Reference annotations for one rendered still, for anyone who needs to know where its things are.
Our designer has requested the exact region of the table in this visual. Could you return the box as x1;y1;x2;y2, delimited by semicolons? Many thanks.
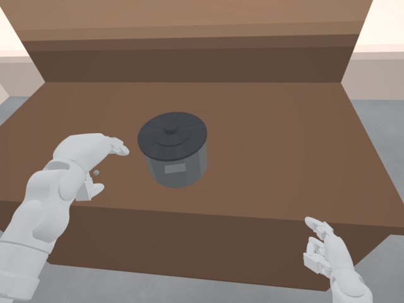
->
0;0;404;292

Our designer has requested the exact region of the lid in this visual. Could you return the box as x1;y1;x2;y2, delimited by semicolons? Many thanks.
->
138;112;207;162

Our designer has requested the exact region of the robot right hand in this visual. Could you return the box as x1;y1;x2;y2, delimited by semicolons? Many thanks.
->
303;217;355;279

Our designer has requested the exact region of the robot left hand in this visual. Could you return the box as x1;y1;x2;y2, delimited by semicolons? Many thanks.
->
53;133;129;201

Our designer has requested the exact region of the knob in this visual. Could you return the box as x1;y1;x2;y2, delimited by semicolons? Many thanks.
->
162;120;179;135

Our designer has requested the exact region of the robot right forearm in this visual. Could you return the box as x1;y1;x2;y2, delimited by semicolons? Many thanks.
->
330;268;373;303

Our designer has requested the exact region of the robot left forearm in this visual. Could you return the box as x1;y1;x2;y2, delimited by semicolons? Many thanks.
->
0;158;85;303

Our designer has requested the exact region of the pot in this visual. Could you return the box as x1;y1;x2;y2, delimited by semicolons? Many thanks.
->
144;142;208;188

